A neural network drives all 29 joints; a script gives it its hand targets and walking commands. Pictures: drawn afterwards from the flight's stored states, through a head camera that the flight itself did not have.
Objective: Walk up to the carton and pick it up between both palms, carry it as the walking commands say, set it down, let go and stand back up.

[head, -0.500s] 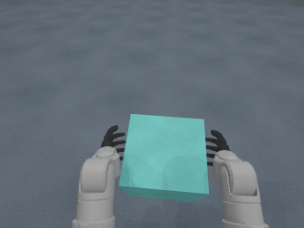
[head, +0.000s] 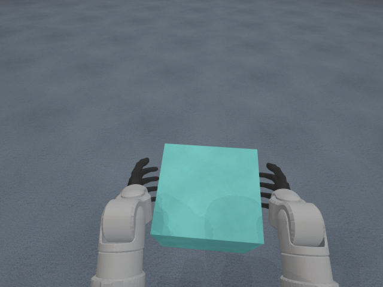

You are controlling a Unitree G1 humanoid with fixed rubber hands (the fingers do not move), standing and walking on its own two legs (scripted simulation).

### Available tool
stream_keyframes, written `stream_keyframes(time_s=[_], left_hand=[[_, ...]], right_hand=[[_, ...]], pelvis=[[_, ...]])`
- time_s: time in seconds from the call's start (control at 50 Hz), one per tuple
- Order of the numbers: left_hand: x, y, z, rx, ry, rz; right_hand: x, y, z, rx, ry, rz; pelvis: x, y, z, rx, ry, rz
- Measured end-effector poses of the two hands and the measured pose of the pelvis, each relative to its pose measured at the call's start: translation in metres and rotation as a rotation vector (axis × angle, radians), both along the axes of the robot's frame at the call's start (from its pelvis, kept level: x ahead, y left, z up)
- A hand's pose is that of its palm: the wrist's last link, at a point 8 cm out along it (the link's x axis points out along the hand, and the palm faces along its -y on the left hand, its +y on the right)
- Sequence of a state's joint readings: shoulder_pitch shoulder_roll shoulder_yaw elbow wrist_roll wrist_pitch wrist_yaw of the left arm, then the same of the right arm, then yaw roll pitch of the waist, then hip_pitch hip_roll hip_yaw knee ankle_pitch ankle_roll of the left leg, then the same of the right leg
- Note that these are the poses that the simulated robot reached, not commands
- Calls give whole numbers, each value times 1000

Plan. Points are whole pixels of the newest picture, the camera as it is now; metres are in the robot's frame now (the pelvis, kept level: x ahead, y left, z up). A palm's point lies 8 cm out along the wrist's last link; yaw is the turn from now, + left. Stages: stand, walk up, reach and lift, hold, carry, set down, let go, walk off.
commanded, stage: carry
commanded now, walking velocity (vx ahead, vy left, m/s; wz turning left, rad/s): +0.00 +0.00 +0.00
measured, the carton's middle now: (206, 201) +0.31 +0.00 +0.02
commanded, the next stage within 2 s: none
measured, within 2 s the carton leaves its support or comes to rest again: neither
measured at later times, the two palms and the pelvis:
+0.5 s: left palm (138, 192) +0.28 +0.14 +0.10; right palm (281, 197) +0.27 -0.14 +0.09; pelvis +0.00 +0.00 +0.00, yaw +0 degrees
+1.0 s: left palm (143, 188) +0.28 +0.13 +0.11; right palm (287, 193) +0.27 -0.15 +0.11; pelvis +0.01 -0.01 +0.00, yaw +0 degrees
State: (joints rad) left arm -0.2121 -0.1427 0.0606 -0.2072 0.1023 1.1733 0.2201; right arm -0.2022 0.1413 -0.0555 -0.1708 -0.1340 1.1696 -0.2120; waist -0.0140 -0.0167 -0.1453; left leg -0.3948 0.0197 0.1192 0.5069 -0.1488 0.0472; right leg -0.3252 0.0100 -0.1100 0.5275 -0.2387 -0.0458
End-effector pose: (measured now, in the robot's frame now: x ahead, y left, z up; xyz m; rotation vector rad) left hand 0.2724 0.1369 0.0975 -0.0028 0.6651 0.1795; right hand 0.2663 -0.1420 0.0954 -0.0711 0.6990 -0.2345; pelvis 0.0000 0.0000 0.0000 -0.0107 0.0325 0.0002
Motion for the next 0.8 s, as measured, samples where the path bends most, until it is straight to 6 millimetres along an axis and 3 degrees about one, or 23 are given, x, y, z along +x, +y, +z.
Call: stream_keyframes(time_s=[0.8], left_hand=[[8, -2, -1, 3, -1, -2]], right_hand=[[8, -3, -1, 7, -8, -1]], pelvis=[[6, -2, 0, 2, 9, 0]])
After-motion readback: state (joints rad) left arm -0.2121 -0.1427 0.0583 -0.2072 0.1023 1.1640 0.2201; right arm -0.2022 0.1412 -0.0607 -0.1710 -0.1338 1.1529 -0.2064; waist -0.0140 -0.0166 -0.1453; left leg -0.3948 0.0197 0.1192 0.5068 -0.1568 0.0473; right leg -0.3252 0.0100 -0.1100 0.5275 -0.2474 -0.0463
